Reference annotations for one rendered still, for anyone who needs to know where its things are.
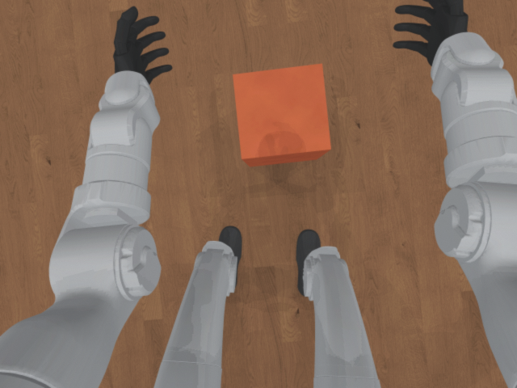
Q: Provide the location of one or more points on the robot left forearm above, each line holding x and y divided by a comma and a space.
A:
115, 181

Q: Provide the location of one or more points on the robot right upper arm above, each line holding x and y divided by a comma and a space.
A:
477, 225

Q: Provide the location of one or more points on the robot left hand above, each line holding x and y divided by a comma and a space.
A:
128, 48

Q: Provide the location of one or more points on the right robot shin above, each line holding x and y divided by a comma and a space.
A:
326, 251

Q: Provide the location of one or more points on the robot right forearm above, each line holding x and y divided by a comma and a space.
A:
479, 111

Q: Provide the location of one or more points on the robot right hand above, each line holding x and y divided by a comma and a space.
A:
446, 19

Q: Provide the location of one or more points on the carton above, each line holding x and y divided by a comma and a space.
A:
282, 115

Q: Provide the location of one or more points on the left robot thigh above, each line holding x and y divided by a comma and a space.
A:
192, 358

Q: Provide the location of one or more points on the robot left upper arm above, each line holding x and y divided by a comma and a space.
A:
98, 275

